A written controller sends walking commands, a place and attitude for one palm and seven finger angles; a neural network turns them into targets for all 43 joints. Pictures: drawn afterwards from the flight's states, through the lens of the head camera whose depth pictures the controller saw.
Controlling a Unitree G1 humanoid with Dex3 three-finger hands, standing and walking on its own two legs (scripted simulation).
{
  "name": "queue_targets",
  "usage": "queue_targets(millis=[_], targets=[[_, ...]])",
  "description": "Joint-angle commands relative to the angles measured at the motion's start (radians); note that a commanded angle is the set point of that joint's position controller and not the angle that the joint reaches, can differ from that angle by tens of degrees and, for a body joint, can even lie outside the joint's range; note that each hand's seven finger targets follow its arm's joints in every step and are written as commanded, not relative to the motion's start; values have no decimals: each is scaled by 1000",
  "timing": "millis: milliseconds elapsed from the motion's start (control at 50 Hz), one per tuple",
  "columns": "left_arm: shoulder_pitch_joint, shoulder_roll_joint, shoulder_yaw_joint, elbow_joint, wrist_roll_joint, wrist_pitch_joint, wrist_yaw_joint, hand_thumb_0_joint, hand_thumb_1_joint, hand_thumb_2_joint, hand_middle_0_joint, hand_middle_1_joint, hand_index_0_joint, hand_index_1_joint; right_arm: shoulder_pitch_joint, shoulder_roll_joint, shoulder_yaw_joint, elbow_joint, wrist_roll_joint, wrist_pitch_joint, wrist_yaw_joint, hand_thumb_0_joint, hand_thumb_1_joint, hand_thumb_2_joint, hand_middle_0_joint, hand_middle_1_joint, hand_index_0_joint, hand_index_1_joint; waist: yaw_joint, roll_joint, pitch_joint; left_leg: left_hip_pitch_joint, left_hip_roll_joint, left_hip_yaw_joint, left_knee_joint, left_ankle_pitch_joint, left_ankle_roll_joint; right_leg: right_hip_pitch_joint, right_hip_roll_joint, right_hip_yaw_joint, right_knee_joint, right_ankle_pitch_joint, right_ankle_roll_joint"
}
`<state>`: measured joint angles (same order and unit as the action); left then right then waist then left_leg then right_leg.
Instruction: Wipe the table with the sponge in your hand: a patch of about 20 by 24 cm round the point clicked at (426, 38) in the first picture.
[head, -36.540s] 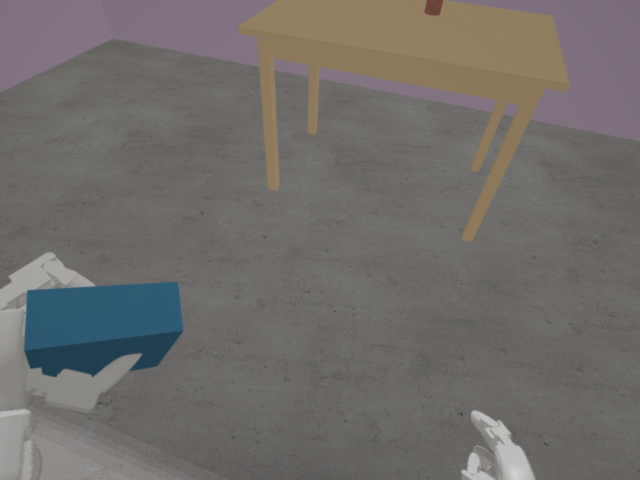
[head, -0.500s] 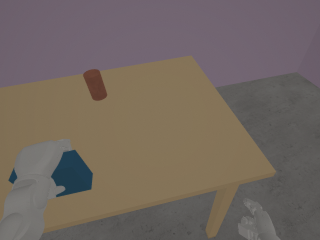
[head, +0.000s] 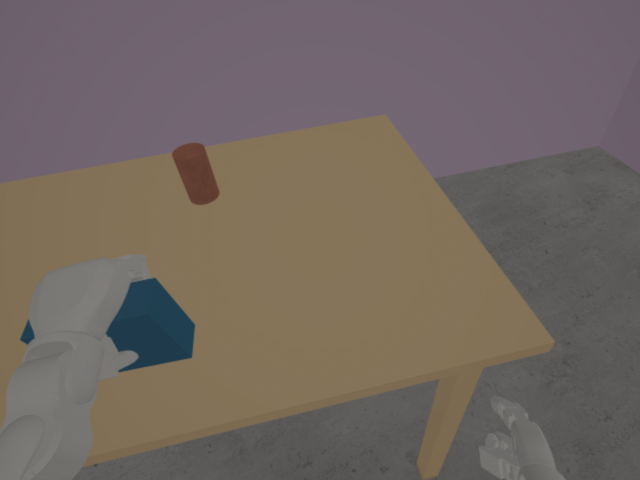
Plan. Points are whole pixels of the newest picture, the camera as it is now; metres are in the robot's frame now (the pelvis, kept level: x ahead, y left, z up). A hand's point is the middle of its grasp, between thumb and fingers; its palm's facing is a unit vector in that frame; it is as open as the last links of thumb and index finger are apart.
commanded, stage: lift the sponge slowly off the table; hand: left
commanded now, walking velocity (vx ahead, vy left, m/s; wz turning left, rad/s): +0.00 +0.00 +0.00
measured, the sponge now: (125, 338) +0.22 +0.28 +0.09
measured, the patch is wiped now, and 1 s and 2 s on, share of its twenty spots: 1.00 1.00 1.00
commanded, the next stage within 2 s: bring the sponge back beside the body in 0.52 s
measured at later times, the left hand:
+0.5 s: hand (95, 298) +0.23 +0.29 +0.16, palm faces +0.11 -0.03 -0.99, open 8.8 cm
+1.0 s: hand (90, 314) +0.22 +0.29 +0.15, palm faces +0.13 -0.07 -0.99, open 8.8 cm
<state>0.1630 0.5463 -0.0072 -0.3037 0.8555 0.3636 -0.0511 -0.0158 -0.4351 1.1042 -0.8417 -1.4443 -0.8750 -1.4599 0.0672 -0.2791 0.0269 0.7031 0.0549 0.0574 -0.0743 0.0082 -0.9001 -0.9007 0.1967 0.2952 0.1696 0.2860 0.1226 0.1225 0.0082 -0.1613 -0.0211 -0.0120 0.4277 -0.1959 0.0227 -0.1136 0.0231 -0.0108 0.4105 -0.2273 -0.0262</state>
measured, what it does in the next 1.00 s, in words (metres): stands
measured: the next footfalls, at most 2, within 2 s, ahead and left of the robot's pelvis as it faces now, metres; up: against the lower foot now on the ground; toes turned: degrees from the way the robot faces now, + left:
none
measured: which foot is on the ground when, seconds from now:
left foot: down 0.00-1.00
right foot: down 0.00-1.00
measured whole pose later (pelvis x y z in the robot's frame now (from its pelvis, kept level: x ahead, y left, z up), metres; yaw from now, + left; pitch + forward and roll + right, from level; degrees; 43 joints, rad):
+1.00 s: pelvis -0.01 +0.00 +0.00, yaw +0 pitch -4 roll +0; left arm 0.14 0.61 0.04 -0.35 0.81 0.41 -0.10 -0.02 -0.44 1.10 -0.84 -1.44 -0.88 -1.46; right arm 0.06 -0.29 0.04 0.68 0.06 0.06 -0.09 0.01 -0.90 -0.90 0.20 0.30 0.17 0.29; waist 0.13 0.12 0.01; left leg -0.19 -0.02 -0.01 0.46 -0.20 0.02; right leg -0.15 0.02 -0.01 0.45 -0.23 -0.03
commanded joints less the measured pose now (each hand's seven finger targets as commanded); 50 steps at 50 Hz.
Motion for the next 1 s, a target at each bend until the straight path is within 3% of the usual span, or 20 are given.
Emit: queue_targets(millis=[0,40,60,160,180,340,360,440,500,540,580,640,680,700,740,820,840,900,940,980], targets=[[-219,230,161,-168,33,25,41,0,100,1300,-1200,-1600,-1200,-1600,-290,-89,-19,-226,-5,-83,11,0,-900,-900,200,300,200,300,29,-51,-180,46,3,-81,-57,152,14,18,-9,72,-68,106,-55],[-234,286,210,-204,32,36,40,0,100,1300,-1200,-1600,-1200,-1600,-322,-91,-17,-232,0,-82,10,0,-900,-900,200,300,200,300,34,-52,-194,42,1,-87,-57,135,15,28,-4,108,-65,89,-60],[-256,232,151,-198,34,44,33,0,100,1300,-1200,-1600,-1200,-1600,-313,-83,-11,-240,0,-79,9,0,-900,-900,200,300,200,300,29,-45,-185,36,-4,-74,-51,131,17,16,-12,83,-65,81,-55],[-303,232,130,-206,25,56,8,0,100,1300,-1200,-1600,-1200,-1600,-321,-81,-7,-245,3,-84,3,0,-900,-900,200,300,200,300,25,-45,-189,40,-5,-74,-51,102,19,2,-15,88,-68,53,-53],[-311,253,147,-161,27,58,7,0,100,1300,-1200,-1600,-1200,-1600,-312,-83,-8,-230,5,-86,0,0,-900,-900,200,300,200,300,18,-75,-175,39,-4,-76,-47,94,18,-17,-16,97,-77,38,-48],[-363,356,233,-139,11,44,-16,0,100,1300,-1200,-1600,-1200,-1600,-327,-94,-6,-230,5,-92,-11,0,-900,-900,200,300,200,300,27,-58,-203,29,-9,-83,-26,82,15,-6,-21,147,-73,35,-58],[-385,320,195,-119,8,45,-22,0,100,1300,-1200,-1600,-1200,-1600,-317,-88,0,-238,3,-92,-12,0,-900,-900,200,300,200,300,24,-65,-193,15,-10,-72,-21,79,15,-9,-32,122,-69,34,-53],[-342,343,227,-124,-11,43,-44,0,100,1300,-1200,-1600,-1200,-1600,-327,-95,-3,-239,9,-91,-9,0,-900,-900,200,300,200,300,23,-64,-195,19,-8,-78,-9,91,13,-16,-29,149,-65,63,-54],[-345,308,185,-70,-18,39,-59,0,100,1300,-1200,-1600,-1200,-1600,-296,-95,-1,-237,5,-90,-14,0,-900,-900,200,300,200,300,15,-86,-158,7,-4,-71,-10,61,15,-47,-37,109,-72,24,-42],[-385,350,218,-112,-9,22,-58,0,100,1300,-1200,-1600,-1200,-1600,-313,-96,-2,-242,8,-101,-20,0,-900,-900,200,300,200,300,11,-86,-190,20,-3,-79,-6,50,16,-40,-30,144,-72,7,-50],[-394,366,230,-85,-1,5,-55,0,100,1300,-1200,-1600,-1200,-1600,-283,-94,0,-237,2,-102,-23,0,-900,-900,200,300,200,300,14,-100,-202,14,-5,-72,4,73,16,-32,-42,118,-62,33,-43],[-358,380,261,-183,-10,-20,-44,0,100,1300,-1200,-1600,-1200,-1600,-303,-90,-4,-250,3,-107,-19,0,-900,-900,200,300,200,300,24,-29,-233,38,-7,-83,2,104,14,-4,-32,138,-51,75,-56],[-336,352,247,-150,-12,-22,-31,0,100,1300,-1200,-1600,-1200,-1600,-275,-85,-5,-239,-3,-107,-18,0,-900,-900,200,300,200,300,22,-33,-203,34,-4,-76,5,115,10,-24,-37,115,-53,81,-52],[-307,343,248,-137,-16,-21,-29,0,100,1300,-1200,-1600,-1200,-1600,-269,-91,-7,-239,-8,-100,-17,0,-900,-900,200,300,200,300,28,-57,-195,30,-3,-75,2,118,10,-16,-35,104,-54,92,-52],[-306,341,254,-214,-19,-14,-19,0,100,1300,-1200,-1600,-1200,-1600,-308,-86,-6,-249,1,-106,-11,0,-900,-900,200,300,200,300,28,-17,-200,37,0,-89,-12,113,7,-14,-24,135,-52,79,-62],[-275,306,219,-209,-14,15,-7,0,100,1300,-1200,-1600,-1200,-1600,-288,-88,-11,-245,-2,-94,-5,0,-900,-900,200,300,200,300,29,-47,-200,30,3,-83,-25,122,7,-7,-31,95,-50,88,-49],[-273,316,235,-245,-13,21,-4,0,100,1300,-1200,-1600,-1200,-1600,-323,-86,-8,-256,3,-105,-6,0,-900,-900,200,300,200,300,34,-31,-201,31,3,-91,-26,115,8,-2,-20,127,-47,80,-62],[-230,299,214,-202,-12,45,-7,0,100,1300,-1200,-1600,-1200,-1600,-290,-92,-10,-245,-3,-90,-4,0,-900,-900,200,300,200,300,33,-57,-181,16,5,-85,-27,123,8,-6,-25,88,-47,89,-53],[-241,334,249,-246,-11,49,-5,0,100,1300,-1200,-1600,-1200,-1600,-331,-91,-9,-252,4,-94,-4,0,-900,-900,200,300,200,300,34,-39,-192,21,7,-93,-28,108,8,1,-19,133,-47,75,-63],[-219,311,225,-220,-8,52,-8,0,100,1300,-1200,-1600,-1200,-1600,-301,-86,-7,-246,2,-88,-3,0,-900,-900,200,300,200,300,32,-52,-190,12,5,-88,-27,117,7,-3,-28,100,-42,75,-53]])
